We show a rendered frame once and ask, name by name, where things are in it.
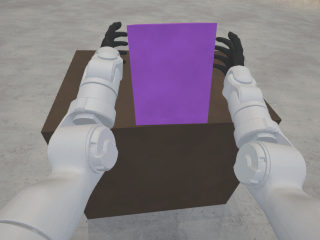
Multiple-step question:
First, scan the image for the right robot forearm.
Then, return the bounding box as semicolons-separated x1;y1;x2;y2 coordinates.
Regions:
222;65;307;173

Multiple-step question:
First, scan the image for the right robot upper arm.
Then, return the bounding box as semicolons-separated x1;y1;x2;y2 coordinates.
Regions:
233;140;320;240

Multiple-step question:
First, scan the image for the right robot hand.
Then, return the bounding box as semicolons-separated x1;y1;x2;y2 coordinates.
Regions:
213;31;245;77

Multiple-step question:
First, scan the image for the left robot upper arm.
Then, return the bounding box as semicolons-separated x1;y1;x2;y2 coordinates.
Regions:
0;123;118;240

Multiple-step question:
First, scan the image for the left robot forearm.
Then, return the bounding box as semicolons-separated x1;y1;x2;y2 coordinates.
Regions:
47;46;123;160

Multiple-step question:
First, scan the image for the carton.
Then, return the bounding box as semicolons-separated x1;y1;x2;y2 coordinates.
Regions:
126;22;217;126

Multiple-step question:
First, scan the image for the left robot hand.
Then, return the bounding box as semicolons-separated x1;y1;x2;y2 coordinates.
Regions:
100;22;128;64

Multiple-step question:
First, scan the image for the pedestal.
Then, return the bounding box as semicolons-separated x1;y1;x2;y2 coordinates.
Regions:
41;50;282;219

